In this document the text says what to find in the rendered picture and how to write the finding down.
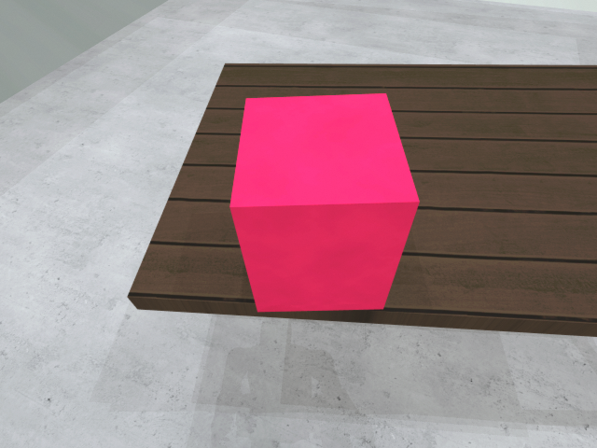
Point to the table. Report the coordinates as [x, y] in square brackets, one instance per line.
[504, 161]

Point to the carton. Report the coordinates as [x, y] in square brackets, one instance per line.
[322, 201]

